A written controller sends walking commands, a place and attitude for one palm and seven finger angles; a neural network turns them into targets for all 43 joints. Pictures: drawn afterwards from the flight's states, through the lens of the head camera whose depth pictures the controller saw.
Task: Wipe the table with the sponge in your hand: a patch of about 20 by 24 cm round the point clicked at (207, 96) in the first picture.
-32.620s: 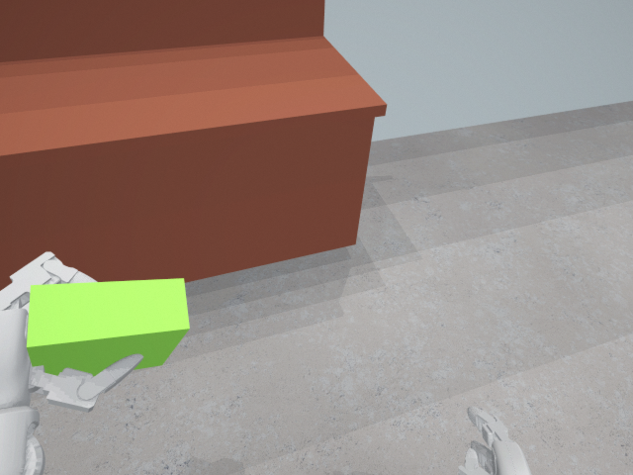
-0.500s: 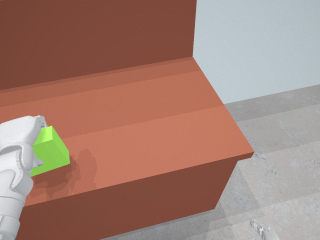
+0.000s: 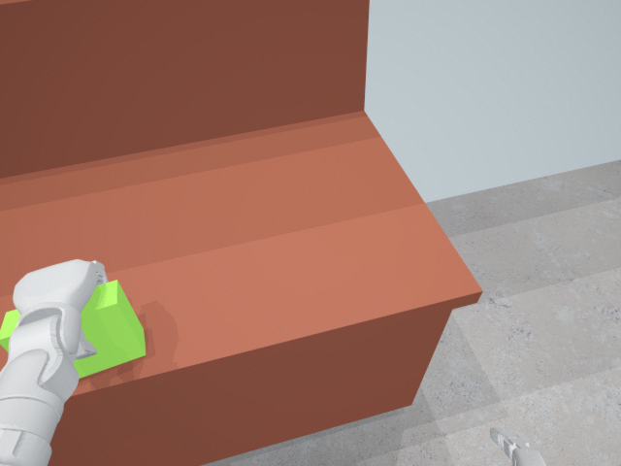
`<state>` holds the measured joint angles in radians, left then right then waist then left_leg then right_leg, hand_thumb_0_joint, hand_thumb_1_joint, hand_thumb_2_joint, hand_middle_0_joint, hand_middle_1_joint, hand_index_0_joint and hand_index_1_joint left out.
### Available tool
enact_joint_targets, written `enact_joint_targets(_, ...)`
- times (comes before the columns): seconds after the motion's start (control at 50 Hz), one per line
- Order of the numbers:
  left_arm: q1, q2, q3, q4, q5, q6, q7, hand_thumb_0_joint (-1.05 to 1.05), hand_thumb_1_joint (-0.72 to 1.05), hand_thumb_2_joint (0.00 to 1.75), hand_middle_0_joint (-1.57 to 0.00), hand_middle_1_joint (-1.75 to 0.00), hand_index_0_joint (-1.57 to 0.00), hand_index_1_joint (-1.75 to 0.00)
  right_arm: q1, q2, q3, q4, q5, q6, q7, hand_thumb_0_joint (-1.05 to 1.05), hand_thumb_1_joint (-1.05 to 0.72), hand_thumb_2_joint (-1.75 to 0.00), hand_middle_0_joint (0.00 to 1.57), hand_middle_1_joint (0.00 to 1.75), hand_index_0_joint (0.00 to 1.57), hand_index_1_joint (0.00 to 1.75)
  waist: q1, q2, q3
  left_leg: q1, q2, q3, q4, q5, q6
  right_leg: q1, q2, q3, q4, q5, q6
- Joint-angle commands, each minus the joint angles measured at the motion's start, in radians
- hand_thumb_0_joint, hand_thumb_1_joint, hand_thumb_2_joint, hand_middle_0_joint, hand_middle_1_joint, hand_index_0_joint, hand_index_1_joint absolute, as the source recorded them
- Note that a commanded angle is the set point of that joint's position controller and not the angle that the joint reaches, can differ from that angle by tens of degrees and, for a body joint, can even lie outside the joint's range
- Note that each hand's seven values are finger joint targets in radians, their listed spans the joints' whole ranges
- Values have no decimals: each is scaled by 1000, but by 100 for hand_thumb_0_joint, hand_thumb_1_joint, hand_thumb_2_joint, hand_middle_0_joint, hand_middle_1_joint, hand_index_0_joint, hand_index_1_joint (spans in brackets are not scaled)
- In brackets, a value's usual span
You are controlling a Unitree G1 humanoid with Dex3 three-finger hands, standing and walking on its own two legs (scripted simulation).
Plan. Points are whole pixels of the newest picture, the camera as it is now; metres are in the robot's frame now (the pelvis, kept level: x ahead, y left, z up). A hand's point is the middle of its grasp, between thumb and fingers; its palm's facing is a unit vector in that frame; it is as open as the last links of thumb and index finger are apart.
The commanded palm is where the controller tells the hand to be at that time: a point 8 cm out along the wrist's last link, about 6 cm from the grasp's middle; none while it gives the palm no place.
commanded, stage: lower the sponge onto the table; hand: left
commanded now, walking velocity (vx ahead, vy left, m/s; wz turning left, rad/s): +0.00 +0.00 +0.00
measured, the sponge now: (86, 343) +0.26 +0.36 -0.01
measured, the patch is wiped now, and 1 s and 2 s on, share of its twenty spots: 0.05 0.30 0.45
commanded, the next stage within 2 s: wipe forward along the first lane in 0.50 s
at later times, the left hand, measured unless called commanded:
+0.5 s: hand (96, 299) +0.31 +0.34 +0.04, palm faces -0.09 -0.03 -1.00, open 9.3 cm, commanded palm +0.29 +0.33 +0.09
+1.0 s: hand (104, 278) +0.34 +0.35 +0.04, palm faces -0.15 +0.03 -0.99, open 9.3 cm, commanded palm +0.33 +0.34 +0.07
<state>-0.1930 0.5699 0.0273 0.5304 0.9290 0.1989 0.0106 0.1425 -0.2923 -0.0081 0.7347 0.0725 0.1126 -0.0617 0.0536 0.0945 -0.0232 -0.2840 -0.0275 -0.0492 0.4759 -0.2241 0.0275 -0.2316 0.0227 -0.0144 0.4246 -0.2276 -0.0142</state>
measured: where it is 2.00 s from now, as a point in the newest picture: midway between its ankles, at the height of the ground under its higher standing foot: outside the picture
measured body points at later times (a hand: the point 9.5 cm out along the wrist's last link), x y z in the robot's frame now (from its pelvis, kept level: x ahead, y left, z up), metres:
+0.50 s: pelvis +0.00 +0.00 +0.00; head +0.02 -0.02 +0.44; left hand +0.31 +0.34 +0.09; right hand +0.14 -0.26 -0.13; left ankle +0.01 +0.10 -0.74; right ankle +0.00 -0.11 -0.74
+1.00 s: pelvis -0.01 +0.00 -0.01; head +0.03 -0.02 +0.43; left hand +0.34 +0.35 +0.09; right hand +0.12 -0.25 -0.14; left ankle +0.01 +0.10 -0.74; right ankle +0.00 -0.11 -0.74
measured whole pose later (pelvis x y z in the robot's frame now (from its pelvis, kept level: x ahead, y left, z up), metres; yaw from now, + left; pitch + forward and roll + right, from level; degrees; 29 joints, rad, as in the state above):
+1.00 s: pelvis -0.01 +0.00 -0.01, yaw +0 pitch +8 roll -1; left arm -0.47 0.60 0.05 0.79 1.04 -0.03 0.12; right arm 0.19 -0.27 -0.02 0.73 0.06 0.10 -0.05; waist 0.05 0.06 -0.07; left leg -0.50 -0.03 -0.05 0.63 -0.27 0.02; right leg -0.45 0.03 -0.02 0.57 -0.27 -0.02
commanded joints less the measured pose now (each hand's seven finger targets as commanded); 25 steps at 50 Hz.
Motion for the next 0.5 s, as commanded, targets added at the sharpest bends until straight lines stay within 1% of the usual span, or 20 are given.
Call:
enact_joint_targets(0.0, -434, 313, 121, -352, 30, -227, 24, 0, 10, 130, -120, -160, -120, -160, -60, -109, -57, -134, -31, -87, -33, 0, -90, -90, 20, 30, 20, 30, -40, -28, -252, 170, -21, 8, -1, 161, 54, 16, 29, 37, -54, 167, -44)
enact_joint_targets(0.02, -405, 300, 131, -326, 40, -257, 45, 0, 10, 130, -120, -160, -120, -160, -49, -104, -60, -123, -35, -89, -35, 0, -90, -90, 20, 30, 20, 30, -34, -15, -242, 163, -19, 7, 4, 175, 48, -1, 31, 35, -44, 169, -47)
enact_joint_targets(0.06, -356, 276, 139, -300, 55, -279, 71, 0, 10, 130, -120, -160, -120, -160, -44, -102, -66, -120, -30, -91, -26, 0, -90, -90, 20, 30, 20, 30, -17, 20, -205, 135, -13, 4, -5, 173, 32, -34, 36, 34, -40, 149, -56)
enact_joint_targets(0.08, -346, 255, 130, -251, 58, -274, 88, 0, 10, 130, -120, -160, -120, -160, -31, -103, -69, -109, -26, -87, -21, 0, -90, -90, 20, 30, 20, 30, -21, 5, -188, 115, -10, 3, -7, 153, 25, -55, 35, 20, -28, 123, -55)
enact_joint_targets(0.12, -320, 299, 185, -178, 62, -250, 119, 0, 10, 130, -120, -160, -120, -160, -28, -117, -72, -105, -19, -73, -13, 0, -90, -90, 20, 30, 20, 30, -2, -6, -176, 61, -10, 4, -14, 128, 15, -61, 35, 13, -20, 101, -59)
enact_joint_targets(0.14, -336, 289, 174, -171, 61, -237, 130, 0, 10, 130, -120, -160, -120, -160, -36, -116, -71, -112, -16, -68, -11, 0, -90, -90, 20, 30, 20, 30, 0, 1, -187, 51, -11, 9, -16, 125, 12, -55, 33, 13, -14, 102, -58)
enact_joint_targets(0.16, -328, 342, 227, -176, 61, -226, 143, 0, 10, 130, -120, -160, -120, -160, -47, -119, -71, -118, -16, -65, -9, 0, -90, -90, 20, 30, 20, 30, 21, 11, -218, 43, -11, 10, -23, 140, 10, -19, 33, 23, -12, 116, -63)
enact_joint_targets(0.18, -319, 335, 219, -153, 61, -211, 157, 0, 10, 130, -120, -160, -120, -160, -46, -116, -69, -122, -15, -62, -7, 0, -90, -90, 20, 30, 20, 30, 20, -6, -234, 33, -12, 17, -15, 149, 11, -1, 27, 19, -3, 131, -58)
enact_joint_targets(0.2, -326, 353, 233, -147, 65, -200, 169, 0, 10, 130, -120, -160, -120, -160, -47, -119, -69, -123, -17, -58, -5, 0, -90, -90, 20, 30, 20, 30, 26, -16, -262, 30, -13, 19, -9, 166, 11, 18, 26, 23, 3, 157, -58)
enact_joint_targets(0.22, -317, 351, 232, -157, 67, -191, 178, 0, 10, 130, -120, -160, -120, -160, -51, -117, -70, -129, -19, -55, -4, 0, -90, -90, 20, 30, 20, 30, 29, 0, -286, 32, -14, 22, -5, 188, 12, 35, 24, 26, 7, 186, -57)
enact_joint_targets(0.26, -313, 393, 269, -196, 76, -183, 191, 0, 10, 130, -120, -160, -120, -160, -64, -120, -71, -138, -22, -53, -1, 0, -90, -90, 20, 30, 20, 30, 41, 24, -353, 50, -14, 19, 3, 248, 11, 74, 25, 38, 20, 246, -62)
enact_joint_targets(0.28, -290, 340, 227, -187, 78, -175, 194, 0, 10, 130, -120, -160, -120, -160, -55, -112, -72, -138, -22, -54, 2, 0, -90, -90, 20, 30, 20, 30, 27, 16, -351, 54, -11, 22, 11, 260, 11, 69, 22, 29, 26, 261, -56)
enact_joint_targets(0.3, -239, 323, 223, -152, 79, -158, 194, 0, 10, 130, -120, -160, -120, -160, -52, -117, -75, -134, -20, -52, 5, 0, -90, -90, 20, 30, 20, 30, 28, -12, -327, 41, -11, 23, 15, 250, 13, 59, 25, 26, 23, 257, -55)
enact_joint_targets(0.32, -233, 280, 184, -154, 73, -145, 188, 0, 10, 130, -120, -160, -120, -160, -52, -118, -75, -136, -17, -50, 8, 0, -90, -90, 20, 30, 20, 30, 15, -25, -312, 38, -9, 27, 17, 245, 15, 47, 25, 24, 21, 262, -52)
enact_joint_targets(0.34, -209, 273, 178, -136, 66, -128, 180, 0, 10, 130, -120, -160, -120, -160, -52, -122, -75, -136, -14, -47, 9, 0, -90, -90, 20, 30, 20, 30, 15, -36, -296, 32, -10, 23, 13, 229, 15, 39, 27, 22, 16, 244, -51)
enact_joint_targets(0.38, -225, 234, 138, -161, 39, -123, 159, 0, 10, 130, -120, -160, -120, -160, -55, -122, -75, -143, -9, -50, 8, 0, -90, -90, 20, 30, 20, 30, -2, -55, -284, 44, -6, 20, 10, 213, 21, 33, 26, 22, 10, 233, -47)
enact_joint_targets(0.4, -209, 234, 137, -163, 32, -123, 152, 0, 10, 130, -120, -160, -120, -160, -55, -125, -77, -143, -9, -52, 6, 0, -90, -90, 20, 30, 20, 30, -3, -69, -283, 49, -8, 21, 13, 203, 25, 31, 27, 24, 5, 231, -44)
enact_joint_targets(0.44, -226, 227, 119, -180, 34, -129, 142, 0, 10, 130, -120, -160, -120, -160, -54, -124, -74, -146, -9, -52, 1, 0, -90, -90, 20, 30, 20, 30, -12, -65, -257, 44, -11, 16, 12, 182, 29, 11, 27, 23, 0, 206, -44)
enact_joint_targets(0.46, -250, 244, 128, -194, 44, -134, 136, 0, 10, 130, -120, -160, -120, -160, -65, -123, -71, -145, -9, -54, 0, 0, -90, -90, 20, 30, 20, 30, -12, -63, -248, 50, -7, 12, 8, 187, 29, 3, 29, 28, -2, 197, -48)
enact_joint_targets(0.48, -234, 212, 99, -175, 48, -133, 135, 0, 10, 130, -120, -160, -120, -160, -55, -118, -71, -142, -11, -56, 0, 0, -90, -90, 20, 30, 20, 30, -15, -59, -228, 44, -9, 10, 7, 173, 28, -8, 28, 18, 2, 173, -46)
